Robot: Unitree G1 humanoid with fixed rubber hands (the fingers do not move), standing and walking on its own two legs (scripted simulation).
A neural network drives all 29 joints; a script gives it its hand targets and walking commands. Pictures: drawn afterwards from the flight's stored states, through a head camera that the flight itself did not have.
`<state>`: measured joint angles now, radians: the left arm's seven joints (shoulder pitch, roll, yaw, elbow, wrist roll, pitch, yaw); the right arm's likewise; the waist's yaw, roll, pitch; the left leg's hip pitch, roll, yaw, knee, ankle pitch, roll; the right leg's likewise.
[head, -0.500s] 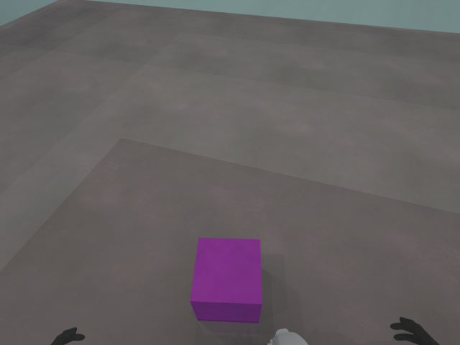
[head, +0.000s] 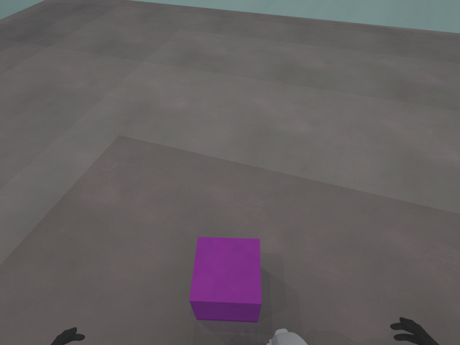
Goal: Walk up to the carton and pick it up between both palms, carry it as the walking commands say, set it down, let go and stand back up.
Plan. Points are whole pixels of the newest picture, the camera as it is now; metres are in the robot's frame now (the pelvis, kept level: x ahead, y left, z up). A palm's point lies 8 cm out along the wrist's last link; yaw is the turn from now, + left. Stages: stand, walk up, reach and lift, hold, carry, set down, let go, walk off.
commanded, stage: walk up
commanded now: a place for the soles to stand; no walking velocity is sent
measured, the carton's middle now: (227, 279) +0.48 +0.03 -0.60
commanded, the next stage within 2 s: none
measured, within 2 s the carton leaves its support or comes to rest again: neither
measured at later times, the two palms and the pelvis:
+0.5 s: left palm out of the picture +0.12 +0.32 -0.07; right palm out of the picture +0.12 -0.32 -0.07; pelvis +0.00 +0.00 +0.00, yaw +0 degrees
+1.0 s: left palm out of the picture +0.12 +0.32 -0.07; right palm out of the picture +0.12 -0.31 -0.07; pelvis +0.00 +0.00 +0.00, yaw +0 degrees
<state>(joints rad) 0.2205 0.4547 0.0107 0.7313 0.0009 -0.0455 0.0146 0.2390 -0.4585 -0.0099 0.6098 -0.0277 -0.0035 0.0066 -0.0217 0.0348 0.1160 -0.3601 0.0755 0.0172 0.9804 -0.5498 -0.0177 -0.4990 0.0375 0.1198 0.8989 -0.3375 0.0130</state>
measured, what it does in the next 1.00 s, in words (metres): stands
